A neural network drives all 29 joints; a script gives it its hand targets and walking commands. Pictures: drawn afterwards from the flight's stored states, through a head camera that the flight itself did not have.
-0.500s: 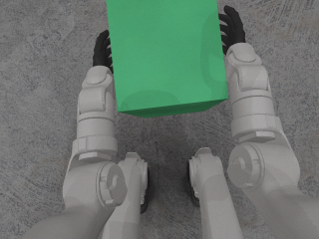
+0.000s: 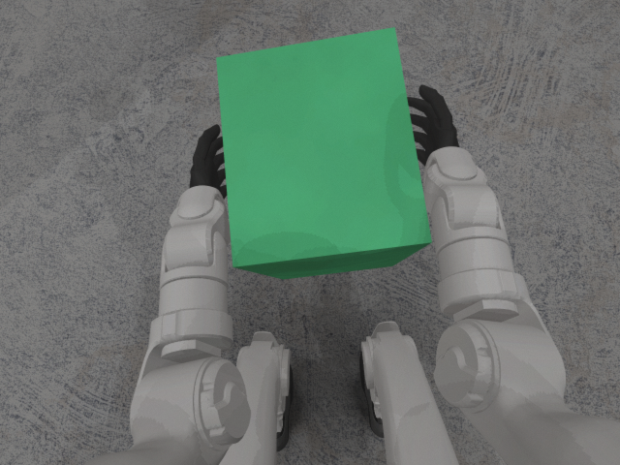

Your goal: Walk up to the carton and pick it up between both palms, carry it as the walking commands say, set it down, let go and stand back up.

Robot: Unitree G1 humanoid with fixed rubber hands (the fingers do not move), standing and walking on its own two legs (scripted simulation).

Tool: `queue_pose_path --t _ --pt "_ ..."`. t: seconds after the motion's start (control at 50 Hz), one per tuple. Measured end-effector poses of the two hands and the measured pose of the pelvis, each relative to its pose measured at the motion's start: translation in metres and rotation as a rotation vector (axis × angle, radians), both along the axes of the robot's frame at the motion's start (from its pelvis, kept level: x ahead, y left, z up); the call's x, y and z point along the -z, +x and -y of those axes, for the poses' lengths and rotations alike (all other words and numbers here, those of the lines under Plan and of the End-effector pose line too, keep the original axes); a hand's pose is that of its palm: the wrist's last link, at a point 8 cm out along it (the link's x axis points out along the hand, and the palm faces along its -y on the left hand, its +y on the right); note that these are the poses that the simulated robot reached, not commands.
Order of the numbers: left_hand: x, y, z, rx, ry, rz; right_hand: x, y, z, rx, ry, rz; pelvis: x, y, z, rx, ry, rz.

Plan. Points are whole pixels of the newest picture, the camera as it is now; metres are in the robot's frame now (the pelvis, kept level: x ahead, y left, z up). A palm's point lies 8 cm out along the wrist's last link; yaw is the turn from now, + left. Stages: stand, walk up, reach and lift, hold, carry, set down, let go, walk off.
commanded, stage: reach and lift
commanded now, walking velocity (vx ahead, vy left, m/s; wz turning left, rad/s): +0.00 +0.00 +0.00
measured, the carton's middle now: (324, 185) +0.48 -0.01 -0.12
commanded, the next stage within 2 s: none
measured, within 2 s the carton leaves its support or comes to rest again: neither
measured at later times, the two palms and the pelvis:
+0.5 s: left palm (184, 191) +0.43 +0.13 +0.02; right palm (461, 149) +0.45 -0.15 +0.03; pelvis +0.01 +0.00 +0.06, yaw +0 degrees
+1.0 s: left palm (148, 188) +0.41 +0.14 +0.09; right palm (490, 136) +0.43 -0.15 +0.10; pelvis +0.03 +0.00 +0.13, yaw -1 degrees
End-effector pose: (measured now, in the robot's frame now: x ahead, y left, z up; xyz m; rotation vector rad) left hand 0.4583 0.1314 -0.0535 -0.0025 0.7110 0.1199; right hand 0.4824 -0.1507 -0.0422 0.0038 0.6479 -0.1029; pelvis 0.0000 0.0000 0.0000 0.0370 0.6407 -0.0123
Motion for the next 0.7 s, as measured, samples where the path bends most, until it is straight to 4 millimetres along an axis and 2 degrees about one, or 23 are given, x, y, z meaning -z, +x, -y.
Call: queue_pose_path --t 0.7 --pt "-0.100 -0.034 -0.003 0.010 0.004 -0.002 -0.096 -0.038 -0.002 -0.005 -0.006 -0.005 -0.087 0.015 -0.004 0.004 -0.016 0.168"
